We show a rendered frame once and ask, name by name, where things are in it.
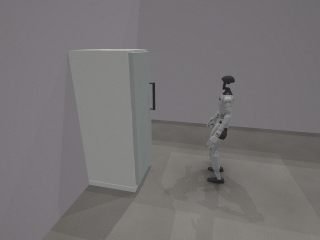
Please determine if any robot left hand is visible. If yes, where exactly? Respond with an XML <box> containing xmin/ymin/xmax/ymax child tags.
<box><xmin>205</xmin><ymin>135</ymin><xmax>218</xmax><ymax>150</ymax></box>

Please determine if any handle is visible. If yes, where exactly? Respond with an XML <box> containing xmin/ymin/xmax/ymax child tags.
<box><xmin>150</xmin><ymin>82</ymin><xmax>155</xmax><ymax>110</ymax></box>

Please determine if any fridge door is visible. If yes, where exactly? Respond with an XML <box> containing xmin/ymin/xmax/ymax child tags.
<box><xmin>128</xmin><ymin>51</ymin><xmax>152</xmax><ymax>186</ymax></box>

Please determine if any robot left upper arm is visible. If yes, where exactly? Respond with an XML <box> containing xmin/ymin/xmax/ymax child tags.
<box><xmin>223</xmin><ymin>95</ymin><xmax>232</xmax><ymax>120</ymax></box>

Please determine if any robot left forearm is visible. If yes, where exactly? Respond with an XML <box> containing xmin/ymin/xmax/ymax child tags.
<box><xmin>214</xmin><ymin>115</ymin><xmax>231</xmax><ymax>137</ymax></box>

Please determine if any robot right forearm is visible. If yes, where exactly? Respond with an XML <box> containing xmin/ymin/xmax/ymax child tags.
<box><xmin>214</xmin><ymin>111</ymin><xmax>219</xmax><ymax>119</ymax></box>

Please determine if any robot right hand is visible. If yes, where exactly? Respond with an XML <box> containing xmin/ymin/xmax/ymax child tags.
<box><xmin>206</xmin><ymin>117</ymin><xmax>217</xmax><ymax>128</ymax></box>

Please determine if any robot left thigh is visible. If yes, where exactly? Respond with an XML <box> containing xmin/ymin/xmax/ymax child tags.
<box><xmin>209</xmin><ymin>129</ymin><xmax>227</xmax><ymax>159</ymax></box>

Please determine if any left robot foot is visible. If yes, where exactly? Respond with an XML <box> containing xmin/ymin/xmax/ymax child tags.
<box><xmin>207</xmin><ymin>177</ymin><xmax>225</xmax><ymax>184</ymax></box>

